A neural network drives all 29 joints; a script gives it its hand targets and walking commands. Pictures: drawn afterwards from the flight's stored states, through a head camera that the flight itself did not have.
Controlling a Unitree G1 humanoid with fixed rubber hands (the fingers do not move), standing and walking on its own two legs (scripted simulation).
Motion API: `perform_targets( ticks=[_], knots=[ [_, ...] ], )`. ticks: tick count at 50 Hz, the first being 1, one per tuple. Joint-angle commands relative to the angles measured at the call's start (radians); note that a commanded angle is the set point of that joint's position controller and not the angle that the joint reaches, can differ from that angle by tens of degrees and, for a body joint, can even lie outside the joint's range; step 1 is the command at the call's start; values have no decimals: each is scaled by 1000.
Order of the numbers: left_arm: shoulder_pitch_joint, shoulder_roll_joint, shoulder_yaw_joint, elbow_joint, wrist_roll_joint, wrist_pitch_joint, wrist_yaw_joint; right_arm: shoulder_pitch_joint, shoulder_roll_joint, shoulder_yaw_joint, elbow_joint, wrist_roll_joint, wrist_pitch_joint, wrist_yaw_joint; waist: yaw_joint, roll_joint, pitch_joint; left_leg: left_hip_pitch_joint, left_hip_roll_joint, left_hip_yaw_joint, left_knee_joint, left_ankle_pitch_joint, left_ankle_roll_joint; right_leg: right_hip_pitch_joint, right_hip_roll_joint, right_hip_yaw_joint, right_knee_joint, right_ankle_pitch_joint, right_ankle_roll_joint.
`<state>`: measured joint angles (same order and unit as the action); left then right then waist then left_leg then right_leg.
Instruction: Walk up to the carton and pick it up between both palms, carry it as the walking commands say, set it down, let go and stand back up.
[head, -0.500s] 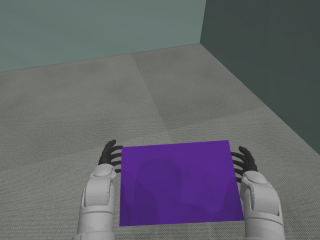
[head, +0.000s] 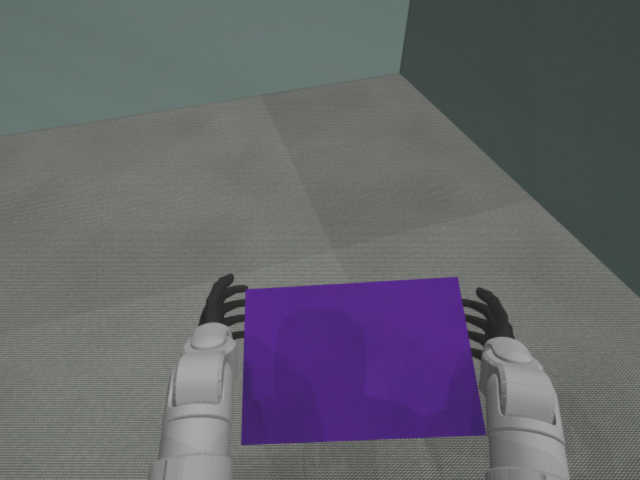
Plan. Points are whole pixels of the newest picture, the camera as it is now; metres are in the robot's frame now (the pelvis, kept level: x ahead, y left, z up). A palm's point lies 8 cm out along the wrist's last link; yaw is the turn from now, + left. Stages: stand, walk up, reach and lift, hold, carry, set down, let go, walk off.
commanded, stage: carry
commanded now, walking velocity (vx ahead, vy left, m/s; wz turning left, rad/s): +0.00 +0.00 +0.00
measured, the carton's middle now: (354, 362) +0.30 -0.02 -0.07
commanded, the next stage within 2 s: hold in 0.88 s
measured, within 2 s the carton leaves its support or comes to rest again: neither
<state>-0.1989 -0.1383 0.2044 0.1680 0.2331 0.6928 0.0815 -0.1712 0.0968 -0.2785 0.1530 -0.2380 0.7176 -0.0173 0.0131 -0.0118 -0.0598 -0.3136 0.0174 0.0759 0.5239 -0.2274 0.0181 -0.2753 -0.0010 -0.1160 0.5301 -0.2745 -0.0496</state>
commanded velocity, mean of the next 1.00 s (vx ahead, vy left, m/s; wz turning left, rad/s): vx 0.00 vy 0.00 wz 0.00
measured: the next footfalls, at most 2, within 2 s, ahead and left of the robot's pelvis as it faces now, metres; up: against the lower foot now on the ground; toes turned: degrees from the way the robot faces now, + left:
none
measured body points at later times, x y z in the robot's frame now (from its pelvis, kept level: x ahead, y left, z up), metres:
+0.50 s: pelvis -0.01 +0.00 +0.00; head -0.02 +0.00 +0.45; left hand +0.29 +0.17 +0.02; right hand +0.28 -0.19 +0.02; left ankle +0.03 +0.11 -0.73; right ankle +0.01 -0.09 -0.73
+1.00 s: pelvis -0.01 +0.00 +0.00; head -0.03 +0.01 +0.45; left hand +0.29 +0.18 +0.03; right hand +0.28 -0.19 +0.02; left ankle +0.03 +0.11 -0.73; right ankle +0.01 -0.09 -0.73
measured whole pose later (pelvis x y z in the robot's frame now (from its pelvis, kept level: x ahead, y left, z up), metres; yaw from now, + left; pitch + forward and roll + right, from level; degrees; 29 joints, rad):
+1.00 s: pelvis -0.01 +0.00 +0.00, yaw -1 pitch -2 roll +0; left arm -0.22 -0.12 0.25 0.23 0.22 0.65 0.09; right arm -0.23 0.12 -0.30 0.25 -0.23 0.69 -0.05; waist 0.02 -0.01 -0.02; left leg -0.24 0.00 0.03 0.47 -0.19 0.02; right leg -0.21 0.02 -0.07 0.48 -0.24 -0.05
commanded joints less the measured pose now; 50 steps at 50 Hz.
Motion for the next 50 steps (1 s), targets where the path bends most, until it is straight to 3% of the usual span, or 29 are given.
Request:
perform_targets(
  ticks=[1,5,7,9,10,11,13,15,16,18,20,21,22,24,26,28,30,32,35,37,38,39,44,45,46,47,48,49,50],
  knots=[
    [-493,-857,-613,-35,-282,-32,-325,-648,841,705,-126,321,-67,298,6,-18,-327,117,101,-109,-43,181,56,104,-145,147,-72,239,-21],
    [-491,-857,-612,-16,-279,-29,-326,-625,835,696,-101,311,-65,297,5,-1,-313,111,118,-124,-53,228,61,103,-137,139,-57,229,-16],
    [-483,-850,-610,-21,-283,-30,-325,-660,833,703,-146,323,-71,298,3,-40,-310,105,101,-105,-34,185,56,93,-144,145,-73,251,-17],
    [-528,-862,-615,-21,-285,-35,-332,-635,837,694,-107,301,-70,297,1,-10,-311,105,99,-109,-41,139,55,97,-156,156,-83,226,-28],
    [-512,-859,-613,-28,-287,-38,-331,-668,839,711,-147,318,-76,299,2,-28,-318,112,91,-106,-41,120,56,84,-159,162,-93,204,-29],
    [-538,-867,-627,-33,-292,-33,-332,-638,842,698,-98,307,-69,300,1,12,-287,98,101,-116,-48,149,54,76,-153,149,-88,196,-29],
    [-508,-857,-613,-27,-282,-34,-328,-673,839,708,-134,325,-75,300,1,1,-311,132,103,-112,-48,149,57,65,-149,155,-94,179,-25],
    [-509,-861,-611,-28,-288,-32,-329,-676,840,709,-137,322,-72,299,2,-50,-294,92,94,-100,-24,142,53,90,-162,156,-101,265,-22],
    [-523,-873,-616,-4,-282,-31,-333,-651,846,696,-99,304,-66,300,-1,-18,-309,112,97,-113,-49,127,55,73,-156,157,-94,200,-31],
    [-542,-864,-615,-31,-291,-35,-333,-681,848,705,-136,316,-75,301,0,-37,-305,101,95,-103,-34,138,54,87,-154,146,-98,224,-25],
    [-471,-875,-601,19,-280,-32,-335,-664,844,705,-119,318,-73,301,0,-4,-318,103,101,-118,-53,135,54,84,-152,141,-91,157,-30],
    [-528,-873,-602,2,-280,-36,-334,-692,844,705,-120,311,-76,301,1,-32,-303,93,95,-113,-46,119,54,77,-154,148,-109,172,-26],
    [-524,-878,-597,13,-274,-33,-335,-699,838,703,-123,311,-74,301,1,-5,-289,86,94,-114,-50,119,54,77,-152,150,-100,185,-27],
    [-523,-878,-602,-8,-282,-36,-334,-665,861,705,-101,314,-70,303,2,-34,-309,93,97,-119,-42,150,58,90,-152,139,-95,193,-25],
    [-524,-875,-603,0,-273,-36,-332,-701,854,699,-127,321,-76,306,1,-8,-304,105,95,-108,-52,115,59,71,-152,156,-97,165,-29],
    [-518,-874,-601,3,-274,-39,-333,-677,836,694,-110,308,-79,304,2,20,-322,92,108,-130,-59,187,64,94,-136,134,-69,187,-21],
    [-527,-871,-621,-47,-297,-35,-332,-689,856,722,-152,334,-73,301,0,-43,-326,98,104,-112,-36,186,58,98,-141,129,-71,220,-18],
    [-523,-873,-600,30,-270,-27,-334,-664,854,682,-83,298,-67,303,1,-10,-296,88,100,-116,-60,109,58,63,-153,151,-88,137,-28],
    [-543,-879,-609,6,-279,-35,-339,-640,859,680,-66,295,-69,306,-1,-6,-298,107,108,-136,-84,91,62,47,-137,148,-103,75,-23],
    [-533,-890,-613,-7,-283,-32,-334,-705,858,704,-137,321,-74,302,0,4,-311,108,110,-137,-83,119,62,59,-133,145,-95,95,-21],
    [-526,-878,-611,-18,-287,-30,-332,-714,852,708,-153,329,-73,301,2,-36,-293,93,111,-132,-64,146,63,68,-139,144,-100,150,-18],
    [-530,-880,-613,-8,-283,-27,-332,-712,849,704,-155,318,-75,299,0,-10,-315,90,109,-128,-64,138,64,89,-138,144,-92,162,-21],
    [-506,-869,-610,6,-280,-26,-334,-639,844,696,-104,306,-67,302,2,-11,-302,83,103,-124,-56,145,65,86,-150,146,-83,175,-24],
    [-520,-835,-545,51,-269,-37,-342,-698,879,648,-4,320,-82,299,26,10,-284,201,-66,-162,-100,98,56,158,47,224,-148,105,-5],
    [-564,-818,-557,22,-274,-52,-348,-763,882,656,-44,326,-105,296,1,-13,-292,231,-64,-165,-92,100,55,153,27,257,-161,112,6],
    [-582,-826,-567,19,-280,-65,-357,-803,900,689,-60,332,-115,292,8,-43,-300,207,-62,-175,-104,112,63,179,29,251,-162,142,16],
    [-636,-837,-588,17,-288,-76,-367,-831,900,681,-61,328,-123,294,-11,-30,-293,218,-59,-174,-105,98,61,145,11,260,-166,126,21],
    [-641,-876,-587,41,-302,-78,-375,-877,912,703,-90,333,-128,297,-4,-60,-323,240,-52,-182,-103,134,64,133,26,243,-161,142,22],
    [-669,-868,-593,1,-302,-93,-378,-879,946,703,-81,344,-127,303,-1,-46,-352,249,-47,-182,-98,225,62,156,23,252,-159,220,25]
  ],
)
